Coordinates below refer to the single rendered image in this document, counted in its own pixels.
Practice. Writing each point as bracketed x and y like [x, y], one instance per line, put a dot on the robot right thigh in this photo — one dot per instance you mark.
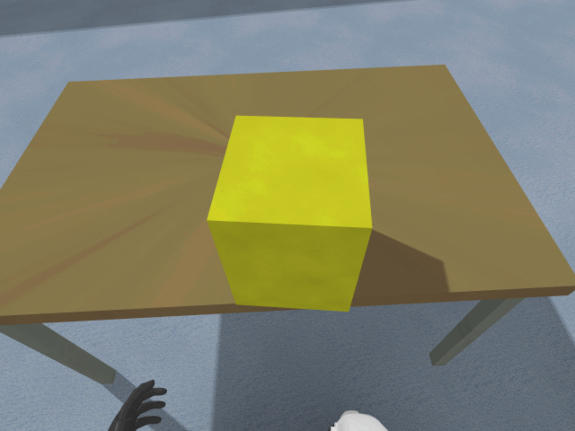
[358, 422]

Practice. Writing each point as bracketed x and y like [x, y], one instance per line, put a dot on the right robot shin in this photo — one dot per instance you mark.
[348, 412]

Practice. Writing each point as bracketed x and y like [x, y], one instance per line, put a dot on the left robot hand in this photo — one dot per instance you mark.
[127, 418]

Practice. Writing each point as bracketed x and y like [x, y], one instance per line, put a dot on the carton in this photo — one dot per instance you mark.
[291, 216]

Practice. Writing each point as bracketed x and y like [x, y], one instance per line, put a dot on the table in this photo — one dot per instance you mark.
[104, 216]

